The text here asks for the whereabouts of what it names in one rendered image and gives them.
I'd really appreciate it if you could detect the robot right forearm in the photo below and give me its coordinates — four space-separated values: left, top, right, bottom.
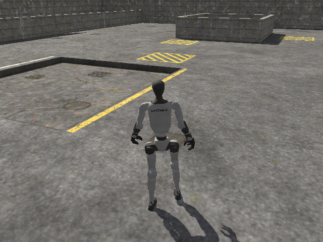
181 121 193 141

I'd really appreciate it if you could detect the robot torso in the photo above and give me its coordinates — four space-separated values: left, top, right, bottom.
148 99 172 151

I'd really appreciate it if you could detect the robot left shin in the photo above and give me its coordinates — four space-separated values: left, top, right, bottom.
147 170 156 204

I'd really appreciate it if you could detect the left robot hand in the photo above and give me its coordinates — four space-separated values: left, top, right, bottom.
131 136 142 145

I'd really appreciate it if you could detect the robot left forearm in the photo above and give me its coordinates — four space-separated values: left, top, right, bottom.
132 122 140 138

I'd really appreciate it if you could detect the robot left upper arm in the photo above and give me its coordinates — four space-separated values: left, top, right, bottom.
136 102 149 129

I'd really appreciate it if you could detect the right robot hand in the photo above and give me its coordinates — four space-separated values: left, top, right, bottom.
184 138 195 150

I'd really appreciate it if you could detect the robot right upper arm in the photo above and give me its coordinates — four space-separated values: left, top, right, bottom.
170 101 185 129

